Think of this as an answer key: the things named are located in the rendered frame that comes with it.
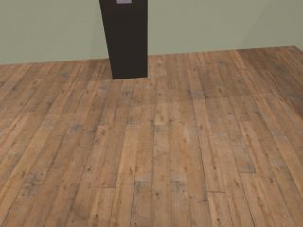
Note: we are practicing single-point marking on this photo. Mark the drawer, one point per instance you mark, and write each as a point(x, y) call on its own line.
point(113, 5)

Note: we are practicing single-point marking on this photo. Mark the cabinet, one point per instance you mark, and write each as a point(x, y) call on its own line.
point(126, 34)

